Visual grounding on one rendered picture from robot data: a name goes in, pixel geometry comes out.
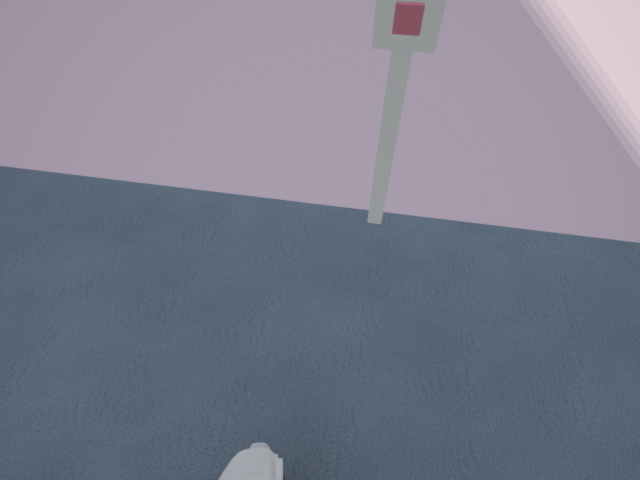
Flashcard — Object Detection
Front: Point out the button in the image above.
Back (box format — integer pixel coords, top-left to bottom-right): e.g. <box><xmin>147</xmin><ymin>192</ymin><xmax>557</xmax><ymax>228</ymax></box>
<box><xmin>392</xmin><ymin>1</ymin><xmax>425</xmax><ymax>36</ymax></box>

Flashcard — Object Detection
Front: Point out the robot left shin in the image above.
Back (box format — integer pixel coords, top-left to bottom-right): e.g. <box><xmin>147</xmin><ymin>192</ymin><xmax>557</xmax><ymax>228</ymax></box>
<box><xmin>250</xmin><ymin>443</ymin><xmax>271</xmax><ymax>451</ymax></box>

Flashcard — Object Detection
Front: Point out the robot left thigh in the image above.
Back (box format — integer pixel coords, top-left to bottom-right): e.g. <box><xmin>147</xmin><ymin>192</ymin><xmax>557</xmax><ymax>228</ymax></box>
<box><xmin>218</xmin><ymin>448</ymin><xmax>283</xmax><ymax>480</ymax></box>

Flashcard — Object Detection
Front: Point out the panel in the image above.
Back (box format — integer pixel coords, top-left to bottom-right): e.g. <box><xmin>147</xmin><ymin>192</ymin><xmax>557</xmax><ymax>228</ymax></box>
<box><xmin>367</xmin><ymin>0</ymin><xmax>446</xmax><ymax>224</ymax></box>

